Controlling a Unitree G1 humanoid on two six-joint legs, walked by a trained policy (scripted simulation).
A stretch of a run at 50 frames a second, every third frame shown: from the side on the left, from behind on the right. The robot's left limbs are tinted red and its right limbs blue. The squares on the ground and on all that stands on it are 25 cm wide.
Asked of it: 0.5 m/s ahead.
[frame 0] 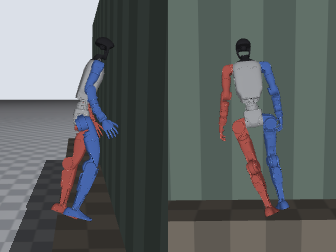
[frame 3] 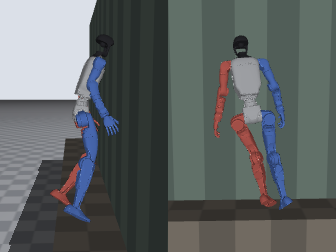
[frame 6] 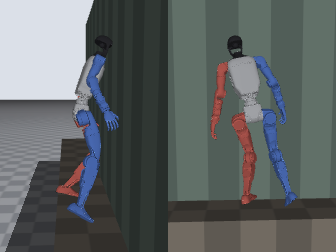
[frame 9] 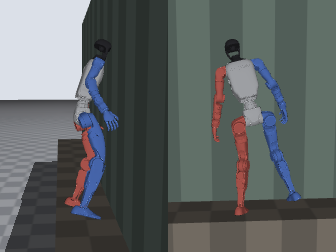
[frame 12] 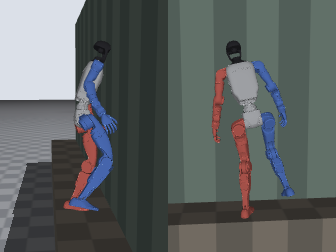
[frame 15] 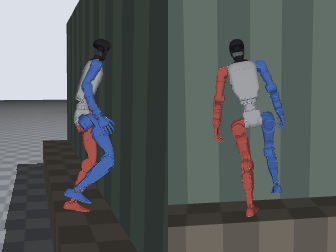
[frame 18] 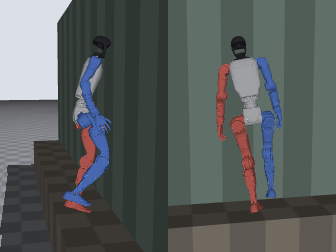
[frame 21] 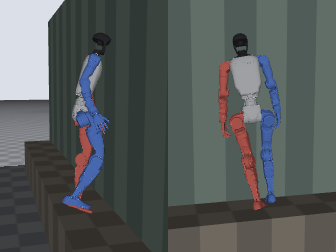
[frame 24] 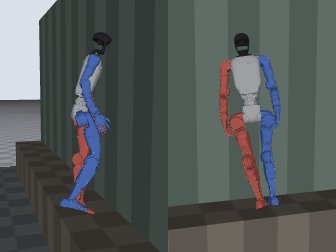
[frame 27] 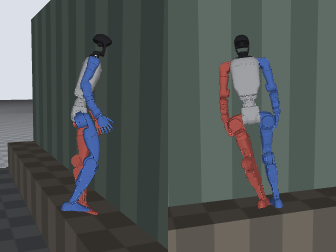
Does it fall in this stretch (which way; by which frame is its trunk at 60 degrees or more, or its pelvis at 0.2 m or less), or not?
no
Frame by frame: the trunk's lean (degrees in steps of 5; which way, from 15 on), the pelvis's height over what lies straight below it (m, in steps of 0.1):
0: 20 forward, 0.8
3: 25 forward, 0.8
6: 25 forward and to its left, 0.8
9: 25 forward and to its left, 0.8
12: 25 forward and to its left, 0.8
15: 25 forward and to its left, 0.8
18: 20 forward, 0.8
21: 20 forward, 0.8
24: 20 forward, 0.8
27: 20 forward, 0.8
